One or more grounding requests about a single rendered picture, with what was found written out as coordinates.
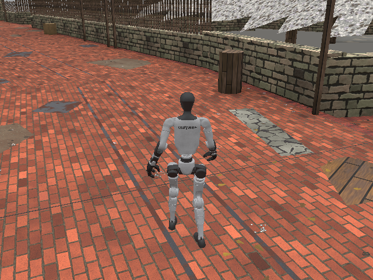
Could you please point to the left robot upper arm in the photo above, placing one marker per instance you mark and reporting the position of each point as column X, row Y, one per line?
column 165, row 133

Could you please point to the right robot hand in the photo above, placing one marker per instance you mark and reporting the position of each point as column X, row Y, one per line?
column 208, row 154

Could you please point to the right robot upper arm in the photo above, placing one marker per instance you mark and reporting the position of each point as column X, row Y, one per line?
column 204, row 122

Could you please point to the right robot forearm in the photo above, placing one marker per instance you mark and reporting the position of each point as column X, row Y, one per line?
column 213, row 150

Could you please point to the left robot hand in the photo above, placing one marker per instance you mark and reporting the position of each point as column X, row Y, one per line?
column 150, row 169

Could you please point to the humanoid robot head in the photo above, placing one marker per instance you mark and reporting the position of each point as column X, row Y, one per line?
column 187, row 100

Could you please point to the left robot forearm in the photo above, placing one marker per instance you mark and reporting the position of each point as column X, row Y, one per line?
column 156, row 155

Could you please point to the humanoid robot torso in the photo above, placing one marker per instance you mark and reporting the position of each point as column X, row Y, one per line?
column 186, row 139

